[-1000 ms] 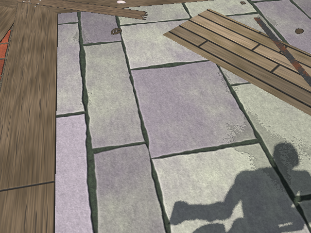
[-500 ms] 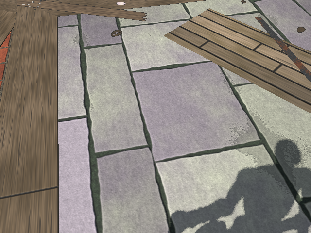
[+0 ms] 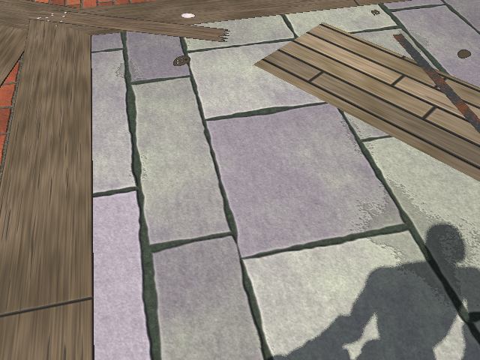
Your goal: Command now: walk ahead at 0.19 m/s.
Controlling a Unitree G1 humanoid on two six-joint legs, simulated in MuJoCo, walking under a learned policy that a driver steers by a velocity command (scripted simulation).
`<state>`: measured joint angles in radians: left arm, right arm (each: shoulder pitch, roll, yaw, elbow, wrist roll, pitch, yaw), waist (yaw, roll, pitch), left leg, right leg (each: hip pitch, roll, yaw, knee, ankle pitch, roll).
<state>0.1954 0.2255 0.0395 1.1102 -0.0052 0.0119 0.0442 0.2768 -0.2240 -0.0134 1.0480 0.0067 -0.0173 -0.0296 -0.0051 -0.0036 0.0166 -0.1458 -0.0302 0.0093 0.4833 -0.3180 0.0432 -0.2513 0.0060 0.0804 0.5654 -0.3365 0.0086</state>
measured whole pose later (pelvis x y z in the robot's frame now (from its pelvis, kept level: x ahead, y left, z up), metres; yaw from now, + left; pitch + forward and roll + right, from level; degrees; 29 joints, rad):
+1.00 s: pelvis +0.46 +0.00 +0.01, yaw +0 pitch +1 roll +2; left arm 0.12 0.27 0.06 0.92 -0.01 -0.08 0.01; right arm 0.34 -0.24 -0.04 1.00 0.00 -0.10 0.02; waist -0.06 -0.04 0.01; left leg -0.08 -0.09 0.06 0.22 -0.16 0.08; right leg -0.68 -0.15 0.05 0.88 -0.07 -0.01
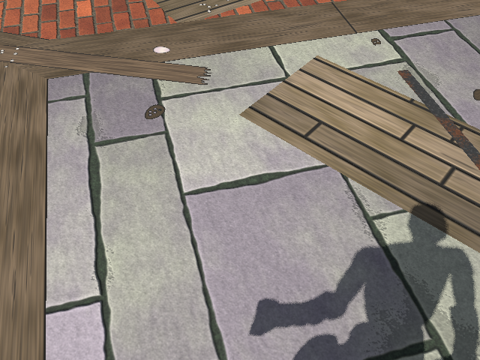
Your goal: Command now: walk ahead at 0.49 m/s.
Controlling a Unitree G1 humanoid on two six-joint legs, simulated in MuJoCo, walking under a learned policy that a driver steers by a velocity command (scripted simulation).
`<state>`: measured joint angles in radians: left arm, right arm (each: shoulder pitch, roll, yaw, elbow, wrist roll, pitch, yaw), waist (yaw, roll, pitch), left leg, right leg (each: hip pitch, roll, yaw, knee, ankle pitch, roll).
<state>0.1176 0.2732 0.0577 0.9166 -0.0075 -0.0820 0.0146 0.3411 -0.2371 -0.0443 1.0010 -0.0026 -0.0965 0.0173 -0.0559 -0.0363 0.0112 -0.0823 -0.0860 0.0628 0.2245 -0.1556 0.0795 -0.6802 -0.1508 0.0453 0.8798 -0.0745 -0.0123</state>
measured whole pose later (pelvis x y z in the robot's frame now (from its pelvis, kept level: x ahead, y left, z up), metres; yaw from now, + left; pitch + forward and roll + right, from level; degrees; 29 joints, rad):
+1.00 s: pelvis +0.55 +0.05 +0.00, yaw +26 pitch +1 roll +0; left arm 0.09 0.29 0.07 0.81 0.00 -0.11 0.01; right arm 0.29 -0.25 -0.08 0.81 0.01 -0.06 0.02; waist -0.03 -0.02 0.05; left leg -0.23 -0.11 -0.04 0.38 -0.16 0.11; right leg -0.59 -0.11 0.06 1.05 -0.28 0.02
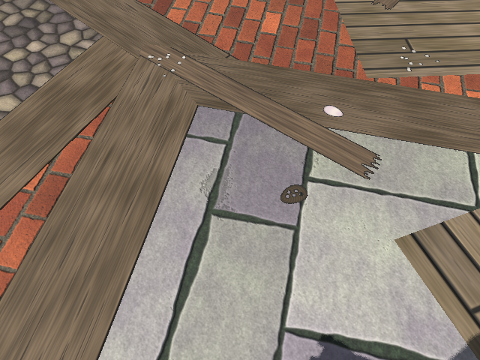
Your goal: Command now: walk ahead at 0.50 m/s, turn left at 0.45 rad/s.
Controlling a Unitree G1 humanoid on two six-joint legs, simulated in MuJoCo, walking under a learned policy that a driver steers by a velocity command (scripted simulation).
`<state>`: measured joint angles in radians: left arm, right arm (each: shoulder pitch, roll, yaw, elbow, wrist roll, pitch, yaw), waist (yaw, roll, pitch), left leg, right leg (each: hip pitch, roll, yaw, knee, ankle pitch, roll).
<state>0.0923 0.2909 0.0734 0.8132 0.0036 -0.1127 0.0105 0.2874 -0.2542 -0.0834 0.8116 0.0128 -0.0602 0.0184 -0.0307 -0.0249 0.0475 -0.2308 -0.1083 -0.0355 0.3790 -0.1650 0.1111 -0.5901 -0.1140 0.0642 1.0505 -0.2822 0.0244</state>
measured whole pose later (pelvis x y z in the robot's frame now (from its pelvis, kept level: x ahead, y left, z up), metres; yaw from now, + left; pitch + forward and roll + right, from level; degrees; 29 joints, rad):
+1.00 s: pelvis +0.41 -0.03 +0.00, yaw -14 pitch +2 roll +0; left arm 0.19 0.33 0.09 0.74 -0.02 0.06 0.03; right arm 0.11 -0.25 -0.06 0.74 -0.02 -0.01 -0.04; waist 0.00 -0.03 0.04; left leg -0.33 0.03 0.07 0.42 -0.13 0.02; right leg -0.54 -0.03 0.02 1.03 -0.42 0.09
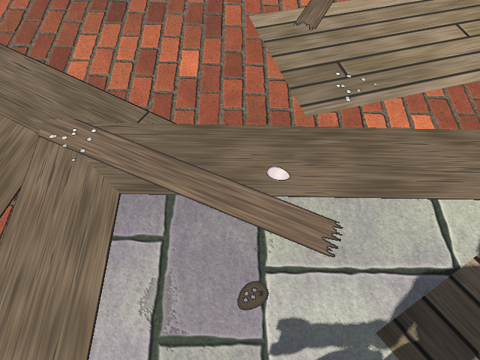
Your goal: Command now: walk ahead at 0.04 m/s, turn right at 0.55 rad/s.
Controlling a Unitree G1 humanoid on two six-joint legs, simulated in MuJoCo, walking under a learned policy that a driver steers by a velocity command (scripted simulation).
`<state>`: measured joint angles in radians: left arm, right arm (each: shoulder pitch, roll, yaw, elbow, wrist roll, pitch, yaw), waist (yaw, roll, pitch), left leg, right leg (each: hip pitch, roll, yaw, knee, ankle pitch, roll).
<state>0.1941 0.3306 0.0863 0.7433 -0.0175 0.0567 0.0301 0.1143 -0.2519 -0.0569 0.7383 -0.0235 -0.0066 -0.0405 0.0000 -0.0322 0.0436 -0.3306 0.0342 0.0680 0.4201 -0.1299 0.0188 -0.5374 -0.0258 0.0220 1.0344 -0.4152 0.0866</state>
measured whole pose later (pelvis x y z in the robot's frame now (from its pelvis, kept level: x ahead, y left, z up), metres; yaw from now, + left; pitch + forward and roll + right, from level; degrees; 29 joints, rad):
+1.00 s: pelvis +0.00 +0.01 -0.01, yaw +4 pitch +1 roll -1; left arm 0.17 0.31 0.09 0.76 -0.01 0.02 0.04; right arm 0.13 -0.30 -0.08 0.73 0.02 0.06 0.02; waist 0.02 -0.03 0.06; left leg -0.34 0.04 0.05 0.66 -0.30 0.00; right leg -0.27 -0.11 -0.19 0.58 -0.31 0.03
